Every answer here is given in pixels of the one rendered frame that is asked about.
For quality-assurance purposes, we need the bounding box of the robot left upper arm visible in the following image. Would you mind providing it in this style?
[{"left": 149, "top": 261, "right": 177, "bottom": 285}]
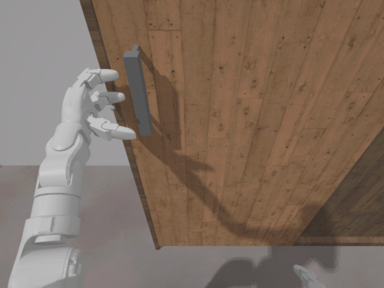
[{"left": 11, "top": 247, "right": 84, "bottom": 288}]

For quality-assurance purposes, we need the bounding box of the left robot forearm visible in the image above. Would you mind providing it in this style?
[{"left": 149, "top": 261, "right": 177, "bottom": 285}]
[{"left": 8, "top": 122, "right": 91, "bottom": 288}]

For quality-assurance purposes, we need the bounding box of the wardrobe door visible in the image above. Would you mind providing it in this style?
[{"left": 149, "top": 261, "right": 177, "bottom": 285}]
[
  {"left": 92, "top": 0, "right": 384, "bottom": 246},
  {"left": 300, "top": 126, "right": 384, "bottom": 237}
]

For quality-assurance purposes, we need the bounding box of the right robot hand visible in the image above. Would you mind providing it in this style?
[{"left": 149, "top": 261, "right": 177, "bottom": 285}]
[{"left": 293, "top": 265, "right": 326, "bottom": 288}]

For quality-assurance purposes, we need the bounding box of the handle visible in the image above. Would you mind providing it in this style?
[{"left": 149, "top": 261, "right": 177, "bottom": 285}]
[{"left": 123, "top": 44, "right": 152, "bottom": 136}]

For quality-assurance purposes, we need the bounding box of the left robot hand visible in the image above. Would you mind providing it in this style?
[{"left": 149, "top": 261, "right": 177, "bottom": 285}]
[{"left": 61, "top": 68, "right": 136, "bottom": 141}]

